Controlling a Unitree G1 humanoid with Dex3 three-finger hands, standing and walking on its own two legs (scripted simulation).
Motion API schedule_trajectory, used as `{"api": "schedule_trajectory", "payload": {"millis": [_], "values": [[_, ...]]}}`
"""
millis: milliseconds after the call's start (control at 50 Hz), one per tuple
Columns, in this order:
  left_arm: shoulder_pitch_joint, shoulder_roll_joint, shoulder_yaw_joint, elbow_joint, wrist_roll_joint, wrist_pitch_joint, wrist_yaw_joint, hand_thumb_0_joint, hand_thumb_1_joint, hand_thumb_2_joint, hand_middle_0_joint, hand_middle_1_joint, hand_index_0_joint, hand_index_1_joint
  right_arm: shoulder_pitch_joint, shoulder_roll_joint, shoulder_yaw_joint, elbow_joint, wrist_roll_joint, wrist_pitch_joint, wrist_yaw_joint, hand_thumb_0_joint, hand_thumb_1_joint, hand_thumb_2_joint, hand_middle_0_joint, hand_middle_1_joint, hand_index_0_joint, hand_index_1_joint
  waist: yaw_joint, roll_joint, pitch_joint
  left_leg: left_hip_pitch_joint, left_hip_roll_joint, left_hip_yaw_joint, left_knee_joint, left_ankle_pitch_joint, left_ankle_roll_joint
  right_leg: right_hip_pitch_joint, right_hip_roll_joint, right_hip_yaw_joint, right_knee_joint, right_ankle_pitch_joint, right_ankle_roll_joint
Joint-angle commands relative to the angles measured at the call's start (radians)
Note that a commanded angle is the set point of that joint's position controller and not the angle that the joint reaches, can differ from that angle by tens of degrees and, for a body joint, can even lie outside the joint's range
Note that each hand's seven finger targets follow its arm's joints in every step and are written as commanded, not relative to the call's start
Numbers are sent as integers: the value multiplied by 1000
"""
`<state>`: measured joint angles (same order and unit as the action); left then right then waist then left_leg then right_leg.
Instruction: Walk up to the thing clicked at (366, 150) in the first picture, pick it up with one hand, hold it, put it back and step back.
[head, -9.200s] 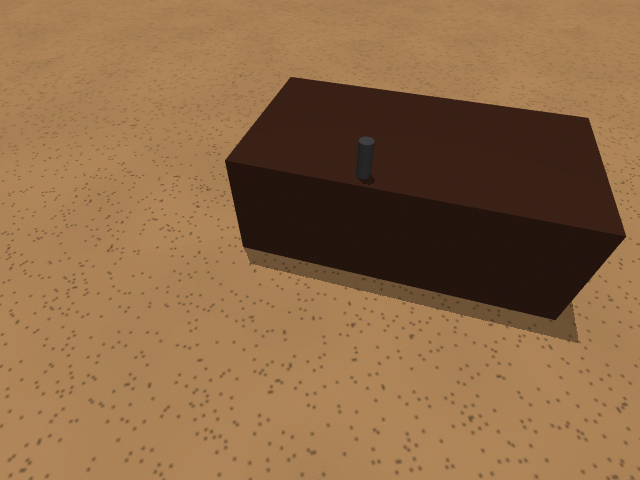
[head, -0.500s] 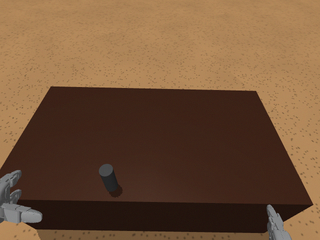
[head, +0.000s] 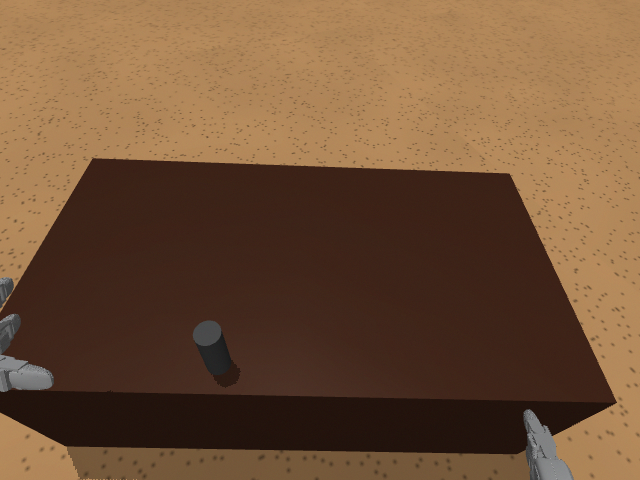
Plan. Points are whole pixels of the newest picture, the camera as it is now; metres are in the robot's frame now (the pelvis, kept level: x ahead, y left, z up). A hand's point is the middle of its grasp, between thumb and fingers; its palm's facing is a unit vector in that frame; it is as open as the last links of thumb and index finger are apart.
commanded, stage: go down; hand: left
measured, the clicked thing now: (213, 349) +0.40 +0.20 -0.22
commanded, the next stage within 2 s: approach in 0.48 s
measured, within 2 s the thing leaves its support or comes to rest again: neither
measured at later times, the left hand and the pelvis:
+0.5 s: hand (12, 316) +0.32 +0.37 +0.05, palm faces +0.18 -0.97 -0.13, open 17.1 cm; pelvis +0.00 +0.00 +0.01, yaw +0 degrees
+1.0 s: hand (83, 327) +0.35 +0.34 -0.03, palm faces +0.16 -0.99 +0.05, open 17.2 cm; pelvis -0.02 +0.01 -0.04, yaw -1 degrees
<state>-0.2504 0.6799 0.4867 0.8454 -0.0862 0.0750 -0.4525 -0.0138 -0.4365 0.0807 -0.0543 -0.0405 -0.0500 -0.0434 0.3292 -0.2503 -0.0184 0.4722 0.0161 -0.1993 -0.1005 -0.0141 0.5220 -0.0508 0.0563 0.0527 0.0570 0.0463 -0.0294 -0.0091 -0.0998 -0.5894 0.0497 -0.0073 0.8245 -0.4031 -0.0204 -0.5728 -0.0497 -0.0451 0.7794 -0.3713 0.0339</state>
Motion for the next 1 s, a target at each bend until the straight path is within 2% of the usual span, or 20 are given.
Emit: {"api": "schedule_trajectory", "payload": {"millis": [0,60,100,120,140,160,240,300,380,460,560,620,640,680,700,780,860,880,940,980], "values": [[-270,384,91,-135,-19,-90,-14,0,-443,67,-47,-39,-43,-42,-33,-141,-49,-150,4,-57,-20,0,535,-53,50,50,49,50,9,120,-218,157,-48,2,-128,253,29,78,35,-3,-104,198,-38],[-296,403,104,-114,-27,-114,-26,0,-452,69,-45,-38,-41,-43,-21,-164,-70,-132,1,-52,-28,0,535,-54,49,50,49,50,5,120,-244,174,-48,0,-124,280,29,82,35,-2,-102,223,-37],[-289,380,88,-75,-27,-120,-35,0,-432,71,-41,-33,-37,-37,-28,-158,-60,-139,1,-53,-28,0,534,-55,49,50,49,50,-2,114,-251,190,-44,-3,-125,301,27,82,36,-3,-101,237,-39],[-313,402,97,-113,-29,-128,-39,0,-437,79,-39,-30,-32,-37,-22,-137,-38,-108,1,-48,-27,0,533,-56,49,50,49,50,17,142,-255,190,-46,-5,-128,309,25,81,36,-4,-103,236,-41],[-340,434,118,-131,-32,-138,-38,0,-429,77,-40,-35,-35,-40,-41,-159,-59,-132,2,-50,-30,0,536,-55,49,50,49,50,8,150,-263,198,-45,-4,-131,305,23,82,36,-5,-104,233,-41],[-319,433,120,-102,-30,-138,-39,0,-429,75,-39,-31,-33,-37,-26,-146,-40,-108,0,-49,-29,0,532,-56,49,50,50,50,19,158,-277,212,-41,-11,-129,333,21,88,39,-10,-98,243,-44],[-314,425,110,-69,-27,-138,-44,0,-436,67,-43,-27,-36,-34,-41,-167,-60,-121,-3,-41,-34,0,528,-56,49,50,49,50,5,124,-290,229,-41,-6,-120,405,26,103,37,-5,-107,309,-39],[-346,465,134,-112,-28,-149,-41,0,-446,65,-41,-24,-33,-31,-47,-172,-71,-110,-1,-36,-38,0,525,-57,49,50,49,50,12,146,-278,218,-49,1,-137,346,27,106,33,-1,-126,271,-40],[-318,411,104,-66,-36,-151,-49,0,-446,68,-41,-30,-33,-38,-52,-163,-61,-90,2,-38,-39,0,522,-58,49,50,49,50,3,136,-230,204,-47,-1,-158,310,26,96,39,-6,-136,241,-41],[-351,453,129,-90,-38,-158,-49,0,-468,65,-41,-27,-34,-35,-57,-162,-59,-74,-1,-39,-36,0,519,-59,49,50,49,50,19,180,-274,242,-36,-10,-155,397,17,109,43,-13,-131,282,-48],[-368,452,128,-69,-39,-167,-57,0,-441,120,-46,-55,-21,-81,-68,-164,-61,-65,-4,-39,-38,0,531,-54,49,50,49,50,4,170,-262,242,-37,-9,-164,380,19,104,43,-12,-143,277,-46],[-356,412,117,-6,-53,-182,-67,0,-418,1,-49,-3,-38,-11,-64,-142,-43,-48,-4,-40,-37,0,546,-51,48,51,49,51,-11,128,-220,202,-40,-6,-165,323,27,90,42,-12,-150,248,-41],[-343,361,94,36,-64,-196,-74,0,-426,0,-51,-7,-40,-15,-80,-138,-39,-40,-5,-45,-32,0,550,-49,48,51,49,51,-17,104,-185,173,-38,-6,-163,292,27,69,45,-14,-143,225,-42],[-378,384,117,28,-85,-244,-84,0,-447,0,-51,-5,-45,-9,-99,-171,-65,-33,-8,-52,-32,0,553,-48,48,51,49,51,-33,110,-191,155,-37,-8,-141,275,30,31,46,-15,-125,213,-41],[-386,377,117,50,-91,-269,-88,0,-432,0,-52,-8,-45,-12,-108,-152,-45,-36,-10,-54,-28,0,554,-47,48,51,49,51,-31,102,-202,140,-36,-9,-120,277,31,14,46,-16,-109,214,-41],[-397,282,120,103,-145,-389,-107,0,-433,0,-44,-15,-43,-14,-128,-166,-61,-97,-13,-65,-5,0,563,-44,48,51,49,51,-73,51,-242,79,-29,-19,-28,262,33,-81,51,-19,-33,199,-39],[-406,273,166,84,-191,-521,-110,0,-464,0,-49,-31,-54,-25,-79,-191,-89,-175,-24,-73,19,0,559,-43,49,50,49,50,-98,64,-308,4,-33,-26,87,232,28,-184,52,-16,66,171,-40],[-399,267,172,97,-200,-548,-109,0,-477,0,-51,-27,-55,-22,-62,-223,-118,-192,-29,-72,24,0,553,-45,48,50,49,50,-109,70,-324,-9,-27,-34,109,227,23,-223,55,-17,91,156,-44],[-392,261,202,91,-220,-624,-106,0,-479,0,-55,-41,-58,-36,-23,-205,-98,-290,-40,-72,47,0,546,-46,49,50,49,50,-97,102,-368,-79,-29,-37,185,239,13,-269,53,-14,162,152,-51],[-430,317,243,24,-214,-676,-95,0,-483,0,-60,-45,-62,-41,-4,-240,-139,-342,-47,-72,53,0,534,-50,49,50,49,50,-107,168,-416,-80,-29,-38,228,256,6,-312,51,-10,212,157,-54]]}}
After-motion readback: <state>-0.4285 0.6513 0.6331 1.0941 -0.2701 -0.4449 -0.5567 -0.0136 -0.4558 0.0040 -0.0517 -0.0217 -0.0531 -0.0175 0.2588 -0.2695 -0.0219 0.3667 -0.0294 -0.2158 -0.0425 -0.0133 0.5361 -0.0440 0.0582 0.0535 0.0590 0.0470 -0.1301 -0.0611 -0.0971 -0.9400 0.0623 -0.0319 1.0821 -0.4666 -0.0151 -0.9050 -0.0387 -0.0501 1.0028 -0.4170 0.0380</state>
